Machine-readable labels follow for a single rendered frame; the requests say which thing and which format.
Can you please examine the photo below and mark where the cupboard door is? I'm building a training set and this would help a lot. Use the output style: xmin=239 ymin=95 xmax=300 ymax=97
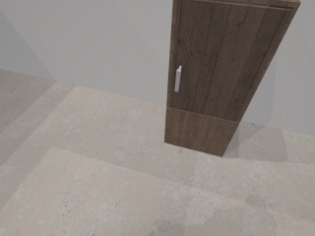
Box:
xmin=169 ymin=0 xmax=291 ymax=122

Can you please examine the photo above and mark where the handle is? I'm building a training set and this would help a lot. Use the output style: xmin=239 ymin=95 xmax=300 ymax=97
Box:
xmin=174 ymin=66 xmax=182 ymax=92

